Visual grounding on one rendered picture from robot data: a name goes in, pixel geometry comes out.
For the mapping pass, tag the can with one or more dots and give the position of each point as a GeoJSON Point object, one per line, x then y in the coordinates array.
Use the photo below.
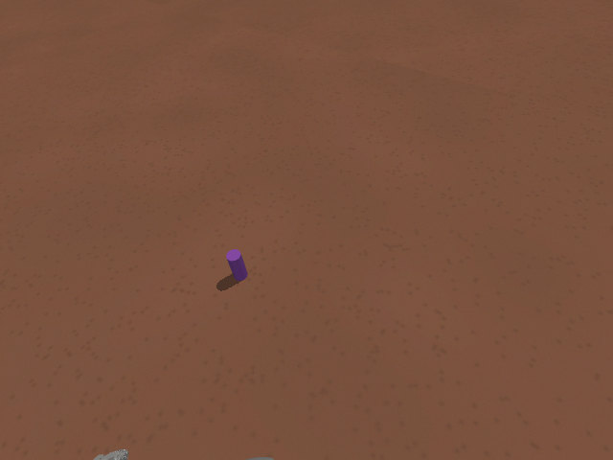
{"type": "Point", "coordinates": [237, 265]}

